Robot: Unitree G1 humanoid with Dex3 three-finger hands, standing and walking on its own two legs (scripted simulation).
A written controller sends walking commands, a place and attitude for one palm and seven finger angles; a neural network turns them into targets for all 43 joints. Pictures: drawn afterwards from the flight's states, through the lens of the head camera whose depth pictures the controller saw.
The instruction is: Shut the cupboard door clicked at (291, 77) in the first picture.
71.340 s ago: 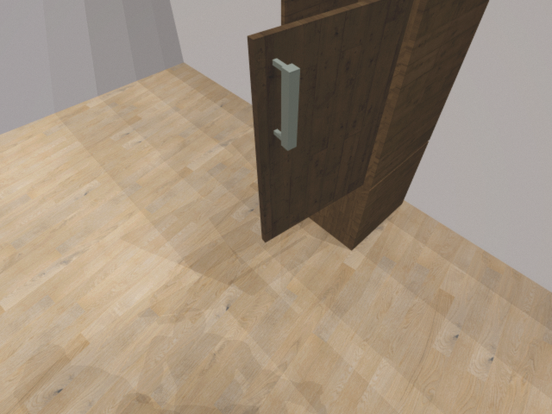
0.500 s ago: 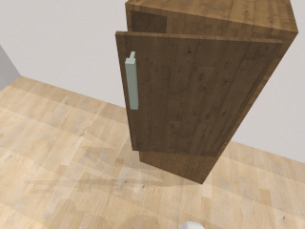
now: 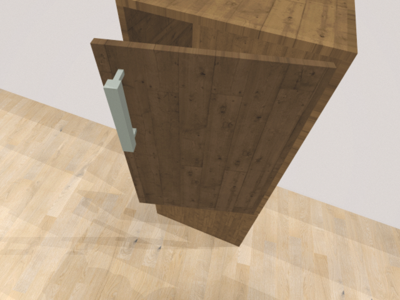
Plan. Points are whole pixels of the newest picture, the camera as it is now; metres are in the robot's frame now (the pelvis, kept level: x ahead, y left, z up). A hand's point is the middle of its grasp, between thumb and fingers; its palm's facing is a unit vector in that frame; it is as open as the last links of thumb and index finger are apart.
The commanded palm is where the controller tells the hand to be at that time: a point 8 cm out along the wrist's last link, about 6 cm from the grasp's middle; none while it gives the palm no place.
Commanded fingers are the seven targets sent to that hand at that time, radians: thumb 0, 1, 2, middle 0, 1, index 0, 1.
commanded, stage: come to a stop and stand still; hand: left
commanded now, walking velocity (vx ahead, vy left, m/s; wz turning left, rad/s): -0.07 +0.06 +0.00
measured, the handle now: (125, 113) +0.42 +0.20 +0.13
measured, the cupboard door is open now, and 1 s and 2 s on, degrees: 17 17 17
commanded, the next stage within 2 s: none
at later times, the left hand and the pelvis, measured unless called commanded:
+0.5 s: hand out of the picture -0.01 +0.17 -0.17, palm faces +0.04 -0.97 -0.24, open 7.4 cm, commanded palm none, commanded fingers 0.00 0.90 0.90 -0.20 -0.30 -0.20 -0.30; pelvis -0.05 -0.01 +0.00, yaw +0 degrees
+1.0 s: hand out of the picture -0.12 +0.19 -0.17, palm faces +0.03 -0.98 -0.18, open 7.3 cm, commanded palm none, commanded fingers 0.00 0.90 0.90 -0.20 -0.30 -0.20 -0.30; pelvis -0.09 +0.02 +0.01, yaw +0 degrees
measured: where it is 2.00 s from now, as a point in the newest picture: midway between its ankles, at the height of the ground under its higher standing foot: outside the picture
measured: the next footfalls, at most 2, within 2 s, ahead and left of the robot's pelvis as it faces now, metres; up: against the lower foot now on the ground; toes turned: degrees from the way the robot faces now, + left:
right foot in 0.24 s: -0.02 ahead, -0.13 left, +0.00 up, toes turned -4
left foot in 1.60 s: -0.08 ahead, +0.12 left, +0.00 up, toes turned +0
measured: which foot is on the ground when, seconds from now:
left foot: down 0.00-1.00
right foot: up 0.00-0.22, down 0.24-1.00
